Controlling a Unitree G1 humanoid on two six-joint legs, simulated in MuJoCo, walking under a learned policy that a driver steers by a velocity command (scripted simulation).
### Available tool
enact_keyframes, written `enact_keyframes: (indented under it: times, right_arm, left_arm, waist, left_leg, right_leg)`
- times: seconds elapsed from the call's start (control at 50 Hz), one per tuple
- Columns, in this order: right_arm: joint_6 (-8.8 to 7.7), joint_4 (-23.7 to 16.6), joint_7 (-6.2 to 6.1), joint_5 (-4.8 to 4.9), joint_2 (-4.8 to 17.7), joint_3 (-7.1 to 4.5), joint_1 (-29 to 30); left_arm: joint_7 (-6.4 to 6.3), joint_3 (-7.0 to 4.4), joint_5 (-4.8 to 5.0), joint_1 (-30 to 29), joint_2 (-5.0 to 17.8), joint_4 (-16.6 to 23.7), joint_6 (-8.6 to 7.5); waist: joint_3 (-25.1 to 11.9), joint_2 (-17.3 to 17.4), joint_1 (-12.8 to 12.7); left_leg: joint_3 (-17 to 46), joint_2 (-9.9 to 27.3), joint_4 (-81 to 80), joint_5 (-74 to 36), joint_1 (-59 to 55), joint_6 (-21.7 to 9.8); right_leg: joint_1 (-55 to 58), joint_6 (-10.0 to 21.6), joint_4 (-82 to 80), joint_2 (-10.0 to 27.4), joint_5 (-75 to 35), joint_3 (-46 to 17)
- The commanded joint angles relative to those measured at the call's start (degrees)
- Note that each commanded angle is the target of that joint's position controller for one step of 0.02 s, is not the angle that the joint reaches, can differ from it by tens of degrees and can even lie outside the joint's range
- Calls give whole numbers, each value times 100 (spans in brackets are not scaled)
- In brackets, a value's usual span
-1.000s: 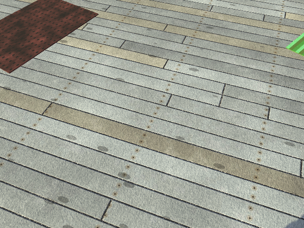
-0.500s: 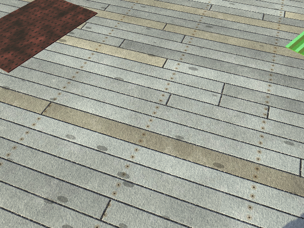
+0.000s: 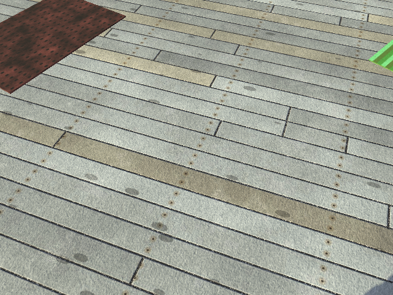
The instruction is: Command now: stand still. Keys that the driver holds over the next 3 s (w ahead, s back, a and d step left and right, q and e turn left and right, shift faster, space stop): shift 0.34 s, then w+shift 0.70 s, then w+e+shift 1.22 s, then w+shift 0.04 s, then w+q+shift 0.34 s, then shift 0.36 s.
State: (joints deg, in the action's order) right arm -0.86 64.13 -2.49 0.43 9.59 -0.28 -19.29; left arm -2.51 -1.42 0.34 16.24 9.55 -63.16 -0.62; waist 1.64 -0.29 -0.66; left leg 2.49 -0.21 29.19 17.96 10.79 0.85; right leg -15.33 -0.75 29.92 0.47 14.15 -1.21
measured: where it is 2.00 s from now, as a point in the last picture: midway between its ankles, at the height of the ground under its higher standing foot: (232, 149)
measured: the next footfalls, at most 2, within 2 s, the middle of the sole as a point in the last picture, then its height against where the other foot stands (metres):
left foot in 1.08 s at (193, 282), level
right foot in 1.56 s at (232, 188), level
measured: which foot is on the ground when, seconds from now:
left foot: down 0.00-0.64, up 0.66-1.00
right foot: down 0.00-1.00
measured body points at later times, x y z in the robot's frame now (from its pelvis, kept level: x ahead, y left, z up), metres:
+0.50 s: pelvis +0.02 +0.00 +0.00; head +0.02 -0.01 +0.45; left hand +0.02 +0.23 -0.15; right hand -0.03 -0.24 -0.15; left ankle -0.02 +0.13 -0.73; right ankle +0.01 -0.12 -0.71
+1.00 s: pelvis +0.27 -0.05 -0.01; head +0.31 -0.05 +0.44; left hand +0.14 +0.17 -0.14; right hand +0.53 -0.24 -0.09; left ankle +0.47 +0.06 -0.69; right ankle +0.06 -0.15 -0.74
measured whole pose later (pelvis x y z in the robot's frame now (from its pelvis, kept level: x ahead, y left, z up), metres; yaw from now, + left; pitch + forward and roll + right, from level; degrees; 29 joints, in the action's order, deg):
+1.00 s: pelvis +0.27 -0.05 -0.01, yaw -1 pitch +4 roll +0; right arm -2.7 43.4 3.8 -1.6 11.7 -1.3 5.1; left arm 0.3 -1.3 -0.7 33.5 8.9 -61.1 -7.4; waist 0.1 0.4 -5.6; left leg -6.6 3.5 39.8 1.7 42.6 -5.8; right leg 14.5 0.9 0.7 -0.9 18.8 2.5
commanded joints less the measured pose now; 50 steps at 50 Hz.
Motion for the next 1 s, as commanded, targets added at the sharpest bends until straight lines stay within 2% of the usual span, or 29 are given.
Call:
enact_keyframes:
  times: [0.02,0.34,0.36,0.38,0.42,0.44,0.46,0.48,0.5,0.52,0.56,0.58,0.6,0.62,0.64,0.66,0.68,0.7,0.72,0.74,0.76,0.78,0.82,0.84,0.92,0.94,0.96,0.98,1.0]
  right_arm:
    - [-18,-30,-14,1,491,-77,-522]
    - [-26,-49,-13,6,446,-87,-588]
    - [-12,53,-25,24,407,-90,-801]
    - [-1,15,-38,90,573,-153,-825]
    - [-106,-78,-32,139,745,-217,-1086]
    - [-222,-112,-22,174,855,-248,-1265]
    - [-333,-111,-8,192,1138,-351,-1356]
    - [-402,-186,8,193,1239,-407,-1145]
    - [-471,-352,21,109,1101,-375,-915]
    - [-516,-525,49,108,986,-343,-614]
    - [-498,-761,69,267,1093,-371,-183]
    - [-352,-702,173,-255,1211,-446,-64]
    - [-262,-741,184,-312,1205,-491,176]
    - [-248,-804,171,-289,1150,-498,296]
    - [-337,-886,210,-331,869,-431,420]
    - [-500,-1308,252,-292,102,-248,800]
    - [-568,-1583,374,-263,136,-240,871]
    - [-579,-1744,461,-281,321,-251,1152]
    - [-570,-1689,541,-338,528,-285,1167]
    - [-549,-1621,561,-412,588,-299,1124]
    - [-451,-1578,628,-403,453,-280,844]
    - [-368,-1635,671,-393,508,-275,958]
    - [-264,-1794,661,-312,534,-266,1440]
    - [-240,-1914,650,-289,548,-255,1762]
    - [-228,-2354,682,-204,381,-136,2805]
    - [-196,-2365,670,-179,376,-136,2852]
    - [-223,-2464,655,-170,375,-118,2926]
    - [-229,-2469,612,-180,475,-134,2924]
    - [-243,-2457,555,-202,541,-163,2824]
  left_arm:
    - [-14,-76,1,378,484,77,-27]
    - [-16,-79,5,437,446,69,-35]
    - [-26,-78,17,623,401,-32,-22]
    - [-33,-146,98,697,559,-40,-19]
    - [-3,-199,151,448,644,180,-153]
    - [25,-157,198,-14,479,426,-297]
    - [80,-100,220,-545,230,664,-447]
    - [148,-90,195,-701,191,743,-556]
    - [191,-138,174,-708,365,822,-639]
    - [220,-146,205,-553,387,862,-703]
    - [234,-171,227,-274,486,819,-795]
    - [466,-196,-291,-27,444,850,-592]
    - [496,-245,-270,647,346,647,-491]
    - [435,-313,-201,1436,401,368,-424]
    - [342,-369,-220,2307,563,171,-445]
    - [269,-395,-363,2962,1075,129,-488]
    - [233,-313,-348,2185,1041,272,-431]
    - [247,-317,-314,1313,1081,563,-453]
    - [294,-306,-267,957,1012,705,-512]
    - [361,-237,-219,999,835,720,-556]
    - [301,-219,-197,912,794,708,-578]
    - [264,-184,-200,1038,684,631,-630]
    - [266,-139,-185,1389,550,490,-682]
    - [266,-143,-158,1503,587,494,-696]
    - [240,-132,-95,1617,665,508,-753]
    - [243,-124,-75,1602,686,503,-759]
    - [248,-147,-87,1586,828,501,-771]
    - [260,-139,-82,1573,826,456,-767]
    - [257,-149,-97,1615,916,423,-756]
  waist:
    - [235,20,0]
    - [254,22,-1]
    - [-37,36,7]
    - [161,74,18]
    - [775,219,176]
    - [1018,482,357]
    - [998,1072,497]
    - [993,1319,451]
    - [869,1115,345]
    - [752,1005,159]
    - [508,921,-76]
    - [231,1021,-234]
    - [300,759,-616]
    - [201,282,-908]
    - [-3,-621,-1319]
    - [-312,-2127,-1335]
    - [42,-1634,-738]
    - [569,-779,-348]
    - [494,-92,-242]
    - [512,164,-206]
    - [302,-375,2]
    - [460,-510,5]
    - [703,-284,-72]
    - [730,-143,-114]
    - [853,-239,-241]
    - [743,-294,-244]
    - [838,-526,-182]
    - [754,-432,-109]
    - [556,-559,-28]
  left_leg:
    - [-44,19,-598,-653,539,-122]
    - [-48,17,-589,-655,549,-126]
    - [-177,-111,-561,585,442,-197]
    - [-113,-125,-490,2148,668,-366]
    - [572,388,-772,3535,992,-745]
    - [1167,807,-1241,3402,701,-942]
    - [2145,1504,-1901,3179,161,-1254]
    - [2993,2053,-2207,2941,272,-1527]
    - [3153,2193,-2258,2685,224,-1556]
    - [2929,2127,-2212,2412,100,-1435]
    - [1817,1591,-2181,1731,384,-1013]
    - [1043,979,-1865,1951,867,-980]
    - [647,712,-1332,2135,1500,-971]
    - [433,502,-580,1912,2223,-961]
    - [-42,135,1397,1104,3164,-902]
    - [-135,-318,3659,1286,4253,-786]
    - [426,-80,4435,515,4922,-921]
    - [221,519,4806,-237,5225,-886]
    - [149,728,4660,-671,4853,-777]
    - [141,831,4321,-774,4270,-698]
    - [-50,787,4205,-812,4091,-564]
    - [-99,846,4148,-993,4083,-451]
    - [-332,769,3788,-1224,4402,-376]
    - [-462,712,3439,-1301,4359,-373]
    - [-898,457,1497,-1846,3376,-459]
    - [-1051,311,1332,-1899,3145,-535]
    - [-993,367,1011,-1848,2901,-639]
    - [-1135,193,784,-1666,2663,-784]
    - [-1241,-34,632,-1472,2257,-901]
  right_leg:
    - [263,133,-461,43,-631,17]
    - [257,129,-446,41,-631,21]
    - [351,179,-392,-109,661,167]
    - [47,292,-278,-189,2360,191]
    - [-965,457,-105,65,3464,-157]
    - [-1511,368,247,55,2690,-6]
    - [-2016,257,1069,-18,1284,383]
    - [-2111,375,1870,156,732,228]
    - [-2354,478,2501,339,982,-10]
    - [-2469,564,2586,470,1043,-118]
    - [-1409,630,1184,378,1024,191]
    - [-263,519,636,-142,1240,810]
    - [819,362,86,-468,558,1333]
    - [1989,231,-56,-654,356,1500]
    - [3139,292,-400,92,870,409]
    - [3220,644,-1542,1835,3272,-2751]
    - [2431,1210,-2534,2381,4386,-4707]
    - [1920,1397,-2468,2548,4268,-4361]
    - [1544,1322,-2331,2198,3511,-3481]
    - [1143,1076,-2321,1680,2430,-2427]
    - [1099,1106,-2534,1505,2410,-2198]
    - [942,1150,-2671,1395,2065,-1972]
    - [1204,1144,-2745,1150,1041,-1326]
    - [1241,1128,-2846,1069,634,-1050]
    - [1244,1122,-3310,996,-1042,-310]
    - [1483,1122,-3373,963,-1585,-161]
    - [1562,1122,-3254,1161,-2256,-67]
    - [1921,1061,-2978,1144,-3526,183]
    - [2166,1004,-2526,1194,-4948,311]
